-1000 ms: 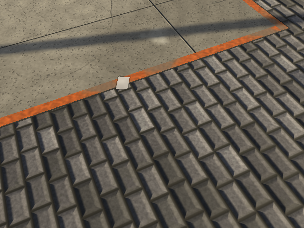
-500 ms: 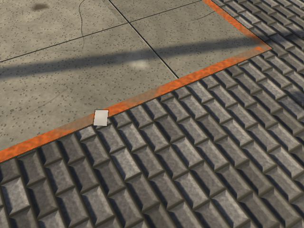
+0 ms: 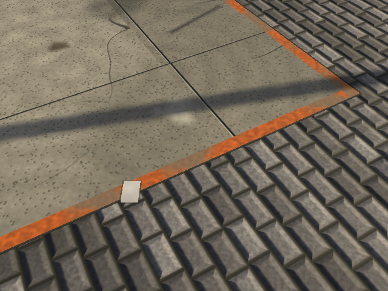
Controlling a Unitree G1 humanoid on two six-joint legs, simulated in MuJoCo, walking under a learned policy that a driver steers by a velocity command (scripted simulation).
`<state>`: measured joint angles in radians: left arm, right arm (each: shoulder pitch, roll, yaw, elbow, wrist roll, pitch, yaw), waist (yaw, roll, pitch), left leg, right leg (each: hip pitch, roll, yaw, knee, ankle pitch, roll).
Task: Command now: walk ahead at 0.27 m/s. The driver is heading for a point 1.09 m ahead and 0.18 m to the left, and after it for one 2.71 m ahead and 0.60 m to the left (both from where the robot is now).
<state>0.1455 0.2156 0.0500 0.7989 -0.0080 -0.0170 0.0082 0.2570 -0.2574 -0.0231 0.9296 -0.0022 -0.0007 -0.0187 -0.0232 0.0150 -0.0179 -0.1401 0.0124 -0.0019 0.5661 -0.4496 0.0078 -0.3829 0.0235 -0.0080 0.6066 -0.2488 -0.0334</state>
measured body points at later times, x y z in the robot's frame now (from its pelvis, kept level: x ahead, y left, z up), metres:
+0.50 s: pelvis +0.16 -0.04 +0.00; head +0.18 -0.05 +0.45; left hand +0.33 +0.22 -0.10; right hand +0.13 -0.31 -0.14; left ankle -0.02 +0.11 -0.64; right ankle +0.23 -0.12 -0.73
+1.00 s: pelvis +0.40 +0.01 -0.01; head +0.43 +0.03 +0.44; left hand +0.36 +0.30 -0.15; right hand +0.62 -0.20 -0.10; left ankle +0.52 +0.13 -0.73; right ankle +0.23 -0.13 -0.72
